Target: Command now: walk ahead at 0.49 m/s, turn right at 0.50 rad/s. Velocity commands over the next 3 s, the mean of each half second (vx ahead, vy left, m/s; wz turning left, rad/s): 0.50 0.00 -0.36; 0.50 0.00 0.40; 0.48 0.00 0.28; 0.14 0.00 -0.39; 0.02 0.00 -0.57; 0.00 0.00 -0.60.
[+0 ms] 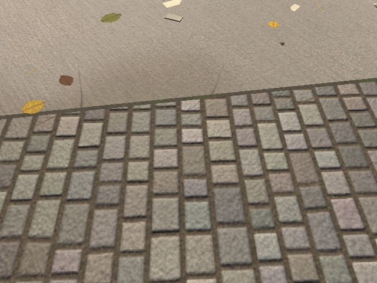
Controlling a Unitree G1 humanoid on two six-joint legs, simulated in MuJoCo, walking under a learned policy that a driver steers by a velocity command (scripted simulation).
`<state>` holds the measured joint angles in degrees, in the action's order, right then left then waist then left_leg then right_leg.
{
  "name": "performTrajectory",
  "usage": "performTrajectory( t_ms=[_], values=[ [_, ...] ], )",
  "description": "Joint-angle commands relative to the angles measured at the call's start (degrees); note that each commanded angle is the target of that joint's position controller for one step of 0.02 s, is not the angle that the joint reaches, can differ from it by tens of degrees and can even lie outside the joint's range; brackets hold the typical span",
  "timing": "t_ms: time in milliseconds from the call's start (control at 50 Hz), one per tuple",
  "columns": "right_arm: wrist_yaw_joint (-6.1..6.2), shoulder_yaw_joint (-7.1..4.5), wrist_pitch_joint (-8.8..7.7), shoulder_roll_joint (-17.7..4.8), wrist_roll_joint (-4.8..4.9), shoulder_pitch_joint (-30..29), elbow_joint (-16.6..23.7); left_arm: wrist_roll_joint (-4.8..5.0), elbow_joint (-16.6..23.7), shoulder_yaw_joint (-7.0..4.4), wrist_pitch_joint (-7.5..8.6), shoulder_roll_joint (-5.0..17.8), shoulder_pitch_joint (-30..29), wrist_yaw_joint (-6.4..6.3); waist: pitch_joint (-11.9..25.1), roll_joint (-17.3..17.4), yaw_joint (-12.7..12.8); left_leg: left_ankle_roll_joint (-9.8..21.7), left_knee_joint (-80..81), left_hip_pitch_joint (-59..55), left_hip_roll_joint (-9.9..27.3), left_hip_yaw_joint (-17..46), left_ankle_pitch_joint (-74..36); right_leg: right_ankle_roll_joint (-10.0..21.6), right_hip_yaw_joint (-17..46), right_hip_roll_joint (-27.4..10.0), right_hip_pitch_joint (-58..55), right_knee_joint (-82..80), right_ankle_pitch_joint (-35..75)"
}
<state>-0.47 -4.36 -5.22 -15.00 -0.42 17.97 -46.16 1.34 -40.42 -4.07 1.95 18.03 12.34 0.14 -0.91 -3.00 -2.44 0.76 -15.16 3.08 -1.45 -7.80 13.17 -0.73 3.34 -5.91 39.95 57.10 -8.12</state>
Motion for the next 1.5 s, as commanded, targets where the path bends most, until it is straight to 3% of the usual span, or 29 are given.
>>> performTrajectory(
  t_ms=[20,140,200,220,240,260,280,320,360,540,660,760,780,800,820,840,860,880,920,1060,1160,1240,1260,1280,1300,1320,1360,1420,1500],
  values=[
    [0.57,-1.66,-1.2,-8.2,0.36,-5.8,4.0,-0.23,4.5,0.78,0.7,-0.2,-2.3,1.31,-3.4,6.1,1.2,9.1,7.9,4.3,14.9,3.5,-18.0,0.7,-0.5,-1.1,-2.0,-10.1,9.4],
    [0.87,-2.93,0.72,-12.6,2.02,-2.1,1.5,-0.23,9.3,0.05,0.28,2.3,-9.3,3.17,-3.8,5.6,0.3,6.3,1.6,-6.0,17.9,-1.1,-30.7,5.2,-5.5,2.1,-4.4,-19.9,3.5],
    [1.35,-2.9,2.07,-13.5,2.41,-2.4,1.9,-0.11,6.2,-3.48,-0.6,8.2,6.9,2.46,6.6,6.1,9.9,3.1,-24.3,-1.8,14.6,-4.9,-48.6,10.0,-9.7,9.8,-29.1,-23.2,0.4],
    [1.46,-1.49,1.77,-10.0,0.66,-0.3,3.0,0.25,4.7,-5.26,-1.3,13.3,15.1,1.17,12.0,-2.3,12.2,0.3,-43.4,12.9,11.6,-5.1,-27.1,13.5,3.6,2.2,-46.4,-24.1,1.5],
    [0.85,0.8,0.24,-3.6,-0.25,3.1,6.5,0.6,6.6,-5.3,-0.61,17.9,10.6,1.15,18.6,-15.8,5.0,-2.9,-64.4,35.7,-1.7,2.8,19.4,25.3,39.6,-11.7,-61.0,-35.2,-12.7],
    [-0.05,-0.24,-1.76,-9.6,1.41,-1.8,6.5,0.06,8.1,-3.76,0.32,12.6,11.6,1.74,22.4,-6.7,9.4,-1.5,-67.5,40.7,0.8,14.5,18.7,23.8,44.5,-13.0,-61.7,-40.9,-17.9],
    [-0.46,-0.43,-2.51,-10.7,3.15,-6.3,8.0,-0.59,7.3,-2.91,1.05,9.9,10.4,1.8,14.4,-3.8,9.2,-0.2,-65.7,43.6,2.9,13.5,14.2,20.8,36.3,-11.3,-55.9,-40.9,-15.2],
    [0.38,-0.11,-2.17,-9.1,1.2,-6.4,6.0,-0.97,7.3,-1.35,1.7,5.1,3.1,1.68,6.2,3.9,4.3,0.4,-54.5,37.3,8.7,12.3,6.1,16.2,21.2,-6.9,-39.9,-40.9,0.0],
    [0.18,-0.21,-0.59,-8.9,1.17,-2.5,4.5,-1.95,7.6,-0.82,2.3,4.4,0.6,1.36,5.6,0.1,1.8,-0.6,-52.5,31.2,10.3,12.1,3.4,16.9,17.0,-6.2,-32.5,-43.1,9.7],
    [-0.38,0.88,0.93,-5.2,1.54,-11.4,5.3,-2.03,1.7,-0.76,3.94,6.0,3.6,0.27,-1.4,0.5,5.4,-2.1,-28.2,35.0,8.3,10.8,-21.3,12.0,-0.6,-3.5,-32.9,-50.1,9.9],
    [-2.51,1.5,0.5,-4.2,1.69,-17.9,8.8,-1.39,-2.4,-1.29,2.67,6.6,7.0,-0.05,-4.7,1.2,8.1,0.5,-19.0,39.8,5.8,9.4,-17.6,11.2,-4.4,-7.6,-44.8,-47.6,15.6],
    [-3.29,-0.64,0.95,-8.4,1.32,-8.4,9.2,-0.97,-2.1,-2.08,0.39,9.6,4.7,-1.77,4.3,-2.4,1.1,5.8,-17.8,23.3,-1.7,2.0,-4.6,7.5,-8.8,-7.1,-47.9,-27.0,54.6],
    [-2.63,-2.25,1.1,-11.3,1.51,0.4,7.5,-0.91,-1.7,-1.74,0.25,9.2,3.9,-2.22,9.0,-0.8,-3.8,8.2,-14.8,8.9,-2.3,3.8,-8.7,5.3,-10.7,-5.1,-40.7,-14.5,51.3],
    [-1.52,-4.11,1.65,-17.5,1.32,8.4,6.6,-2.06,0.3,-0.38,1.34,5.6,7.3,-2.17,16.6,8.7,-4.9,15.5,-15.4,-13.5,10.9,25.0,-8.4,2.0,-11.6,0.3,-20.0,6.9,27.1],
    [-1.55,-3.48,1.19,-17.1,2.03,7.5,7.3,-2.72,1.2,1.54,3.3,1.0,9.6,-0.96,23.3,16.9,-1.7,24.2,-6.8,-26.8,21.1,54.0,-1.6,-0.4,-2.6,11.7,-1.6,22.3,-24.1],
    [-1.38,-2.3,1.27,-12.6,1.74,7.7,7.4,-0.52,1.9,0.42,5.11,6.0,4.5,0.24,21.2,11.2,-5.1,21.3,-4.0,-26.7,19.4,50.3,4.3,0.9,4.8,7.5,4.9,25.1,-22.3],
    [-1.16,-1.79,1.28,-10.9,1.53,5.0,7.8,0.85,3.8,0.51,6.07,6.7,0.0,0.75,13.4,7.9,-4.6,18.8,-3.1,-19.1,17.5,42.0,3.1,1.9,3.6,4.8,6.8,21.8,-17.5],
    [-1.12,-1.49,1.34,-10.2,1.45,1.2,8.5,-0.26,4.3,0.61,6.52,6.1,-1.8,0.53,7.7,2.4,-2.0,17.2,-1.9,-9.7,15.3,36.7,-2.1,1.9,2.6,2.6,5.1,15.5,-14.0],
    [-0.73,-0.8,1.43,-8.8,0.61,-3.2,10.2,-2.0,4.5,-0.07,5.64,6.5,-0.8,0.14,3.5,4.3,1.8,17.3,0.8,2.1,12.5,31.9,-12.7,0.4,2.2,0.6,-1.7,9.4,-11.0],
    [1.1,-1.75,1.94,-11.5,1.72,-1.8,8.7,-2.35,6.2,1.59,4.09,1.7,-7.9,-0.22,1.1,6.6,0.2,12.9,1.2,14.7,4.9,20.6,-16.1,-4.2,-1.4,3.8,-10.2,-17.6,8.6],
    [1.39,-1.26,2.59,-10.2,1.91,3.3,6.1,-1.22,7.1,0.92,5.21,3.6,-12.4,1.08,1.7,8.4,-2.1,10.8,-3.4,6.8,8.7,26.2,-8.8,-2.1,0.5,4.8,-12.5,-27.6,13.1],
    [1.02,-0.83,2.86,-8.8,1.15,2.1,6.0,-1.8,5.1,-1.0,5.98,6.7,-3.2,0.86,4.7,9.2,3.5,7.8,-15.1,3.7,7.5,26.8,-20.5,3.5,-1.1,4.9,-25.2,-31.4,6.5],
    [0.88,0.24,2.75,-6.5,0.39,2.1,7.1,-2.51,4.4,-1.77,6.1,9.4,5.2,0.5,12.5,4.6,7.1,5.8,-29.5,9.4,4.2,23.2,-14.9,7.3,6.9,-3.0,-38.9,-29.7,6.8],
    [0.84,1.35,2.01,-3.0,1.89,10.5,7.3,-2.64,1.7,-3.39,5.31,14.4,11.6,0.77,19.9,-13.0,5.3,1.2,-50.0,29.6,-4.5,16.0,7.3,17.4,31.7,-14.4,-58.3,-33.6,-5.6],
    [0.87,1.02,1.59,-6.6,2.24,9.5,6.7,-0.81,1.1,-2.38,5.07,9.7,13.0,1.31,17.8,-12.0,6.6,0.8,-57.4,38.5,-2.9,18.6,19.2,17.8,42.4,-16.6,-58.7,-39.5,-19.1],
    [0.78,0.05,1.51,-10.1,2.51,2.8,7.5,-0.59,1.5,-1.41,4.84,6.4,10.0,1.11,9.4,-5.3,7.8,1.0,-60.0,41.7,-0.3,18.8,14.7,15.4,35.0,-14.7,-52.1,-40.4,-21.1],
    [0.7,0.23,1.21,-8.8,0.9,-4.5,9.6,-1.63,1.9,-0.42,4.18,4.4,4.8,1.0,1.4,1.1,6.0,1.1,-55.0,40.5,3.8,14.9,7.7,13.6,22.9,-9.8,-39.8,-42.6,-9.2],
    [0.34,0.44,1.37,-6.3,0.78,-2.8,9.2,-1.63,1.3,0.2,4.48,3.2,3.1,1.04,0.7,-3.0,3.0,-0.1,-47.3,34.3,6.0,12.8,5.0,13.7,15.4,-6.2,-33.1,-44.8,7.5],
    [0.62,1.85,1.02,-2.6,-0.6,-6.4,9.9,-1.0,-0.6,-0.74,3.5,6.8,3.0,0.24,2.4,-1.7,2.6,-3.0,-31.0,27.5,3.9,9.5,-0.9,13.6,6.4,-3.8,-29.6,-42.6,35.1]
  ],
)
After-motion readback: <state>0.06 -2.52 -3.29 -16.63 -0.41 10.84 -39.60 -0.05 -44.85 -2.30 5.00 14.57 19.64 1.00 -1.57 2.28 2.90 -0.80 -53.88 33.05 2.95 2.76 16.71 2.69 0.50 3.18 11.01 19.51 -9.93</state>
